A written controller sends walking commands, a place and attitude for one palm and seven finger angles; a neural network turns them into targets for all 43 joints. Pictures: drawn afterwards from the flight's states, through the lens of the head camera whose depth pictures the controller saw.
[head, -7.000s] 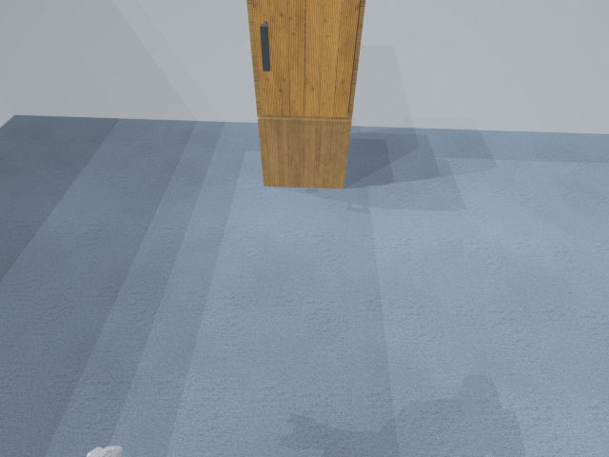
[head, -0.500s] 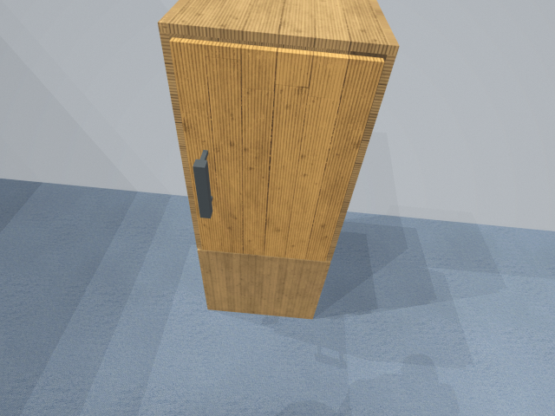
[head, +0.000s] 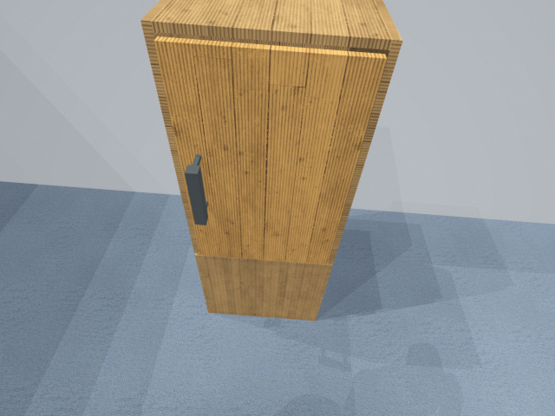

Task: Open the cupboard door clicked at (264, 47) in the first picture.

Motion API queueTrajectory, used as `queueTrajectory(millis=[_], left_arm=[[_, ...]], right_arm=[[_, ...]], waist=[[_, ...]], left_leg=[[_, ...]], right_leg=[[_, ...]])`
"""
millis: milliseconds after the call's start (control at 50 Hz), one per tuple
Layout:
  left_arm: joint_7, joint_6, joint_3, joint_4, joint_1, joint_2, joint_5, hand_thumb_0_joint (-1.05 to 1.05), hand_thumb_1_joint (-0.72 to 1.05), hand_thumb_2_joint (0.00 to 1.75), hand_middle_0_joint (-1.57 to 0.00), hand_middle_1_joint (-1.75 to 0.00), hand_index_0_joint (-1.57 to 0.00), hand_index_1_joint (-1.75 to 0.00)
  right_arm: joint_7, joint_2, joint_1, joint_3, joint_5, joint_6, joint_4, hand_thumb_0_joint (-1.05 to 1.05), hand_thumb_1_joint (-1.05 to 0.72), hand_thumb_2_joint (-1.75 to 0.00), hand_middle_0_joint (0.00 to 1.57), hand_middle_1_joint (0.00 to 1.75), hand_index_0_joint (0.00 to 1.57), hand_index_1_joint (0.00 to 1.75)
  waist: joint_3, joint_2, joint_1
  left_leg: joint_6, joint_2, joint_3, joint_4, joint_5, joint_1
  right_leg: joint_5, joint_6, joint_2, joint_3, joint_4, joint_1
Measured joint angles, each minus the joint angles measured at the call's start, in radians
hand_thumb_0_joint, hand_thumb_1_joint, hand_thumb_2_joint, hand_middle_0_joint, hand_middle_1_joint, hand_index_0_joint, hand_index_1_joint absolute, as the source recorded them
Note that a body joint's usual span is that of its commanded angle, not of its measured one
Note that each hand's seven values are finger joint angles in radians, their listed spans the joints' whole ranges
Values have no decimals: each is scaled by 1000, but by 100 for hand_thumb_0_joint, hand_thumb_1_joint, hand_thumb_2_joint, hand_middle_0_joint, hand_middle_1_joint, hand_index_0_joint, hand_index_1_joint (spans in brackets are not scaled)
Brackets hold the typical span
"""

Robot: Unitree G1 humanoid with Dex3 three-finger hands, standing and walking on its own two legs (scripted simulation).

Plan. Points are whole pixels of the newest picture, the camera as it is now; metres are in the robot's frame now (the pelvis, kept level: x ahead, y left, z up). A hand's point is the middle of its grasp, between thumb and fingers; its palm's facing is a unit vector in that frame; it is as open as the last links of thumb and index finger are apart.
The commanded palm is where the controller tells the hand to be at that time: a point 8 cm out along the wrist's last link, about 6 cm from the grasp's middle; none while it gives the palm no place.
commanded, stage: come to a stop and stand still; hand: left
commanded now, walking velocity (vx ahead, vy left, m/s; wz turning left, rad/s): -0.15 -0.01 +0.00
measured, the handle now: (199, 190) +0.56 +0.21 -0.05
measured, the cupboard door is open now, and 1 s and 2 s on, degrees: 0 0 0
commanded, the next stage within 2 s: none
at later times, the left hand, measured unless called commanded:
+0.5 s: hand out of the picture +0.04 +0.18 -0.17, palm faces +0.03 -0.98 -0.21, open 7.3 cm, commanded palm none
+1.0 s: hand out of the picture -0.06 +0.16 -0.17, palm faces +0.02 -0.99 -0.15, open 7.4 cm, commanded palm none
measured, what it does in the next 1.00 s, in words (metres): stands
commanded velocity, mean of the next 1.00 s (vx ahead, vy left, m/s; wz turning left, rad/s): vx -0.04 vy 0.01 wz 0.00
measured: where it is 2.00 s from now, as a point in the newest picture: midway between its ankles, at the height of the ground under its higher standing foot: outside the picture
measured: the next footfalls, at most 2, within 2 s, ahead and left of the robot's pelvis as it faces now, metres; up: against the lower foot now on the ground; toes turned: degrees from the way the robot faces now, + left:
none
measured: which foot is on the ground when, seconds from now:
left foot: down 0.00-1.00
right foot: down 0.00-1.00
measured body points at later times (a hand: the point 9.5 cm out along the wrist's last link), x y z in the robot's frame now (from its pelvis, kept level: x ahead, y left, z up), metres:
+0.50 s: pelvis +0.00 -0.01 +0.01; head +0.01 +0.00 +0.45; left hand +0.04 +0.23 -0.15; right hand +0.04 -0.24 -0.15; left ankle +0.02 +0.10 -0.73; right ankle -0.01 -0.11 -0.73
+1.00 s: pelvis -0.02 +0.01 +0.01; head -0.01 +0.02 +0.46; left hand -0.06 +0.22 -0.16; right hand -0.03 -0.21 -0.15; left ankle +0.02 +0.10 -0.73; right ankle -0.01 -0.11 -0.73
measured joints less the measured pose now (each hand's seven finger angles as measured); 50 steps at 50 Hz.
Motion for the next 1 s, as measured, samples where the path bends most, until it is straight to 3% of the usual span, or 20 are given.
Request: queueTrajectory(millis=[60, 220, 360, 500, 920, 1000], left_arm=[[10, -30, -3, -19, -34, -5, -6, 0, 91, 90, -20, -30, -20, -30], [36, -15, -17, -21, -106, 1, -13, 2, 94, 89, -20, -30, -20, -30], [36, 8, 2, -74, -156, 33, -14, 2, 93, 89, -20, -30, -20, -30], [28, 21, 0, -97, -182, 43, -12, 1, 92, 89, -20, -30, -20, -30], [13, 7, -25, -6, -80, 14, -14, 0, 91, 89, -20, -30, -20, -30], [25, -1, -39, -5, -60, -5, -8, 0, 91, 89, -20, -30, -20, -30]], right_arm=[[-10, 6, -3, 11, 8, 2, 14, 1, -91, -90, 20, 30, 20, 30], [-29, -2, -42, 10, 12, 23, 47, 3, -93, -90, 20, 30, 20, 30], [-28, -29, -95, -7, 10, 34, -4, 2, -92, -90, 20, 30, 20, 30], [-17, -39, -128, -8, 6, 44, -28, 1, -92, -90, 20, 30, 19, 30], [-7, -14, -40, 24, 7, 31, 43, 1, -91, -90, 20, 30, 20, 30], [6, -21, -25, 19, 4, 42, 1, 1, -91, -90, 20, 30, 20, 30]], waist=[[10, 2, 0], [4, 12, -9], [44, 15, -8], [36, 20, -7], [10, 12, -3], [22, 46, -18]], left_leg=[[-16, -5, 3, 0, -9, 13], [-31, 4, 1, -88, 10, 78], [-28, 8, 9, -61, 13, 52], [-22, 6, 4, -62, 36, 41], [-10, -1, -9, -172, 122, 59], [-11, 12, -19, -60, 70, -9]], right_leg=[[153, 4, 6, -4, -122, 26], [126, 9, 20, -6, -188, 82], [128, 8, 22, 1, -158, 52], [151, 10, 20, -4, -163, 44], [244, 21, 20, -19, -291, 76], [219, 20, 29, -28, -235, 36]])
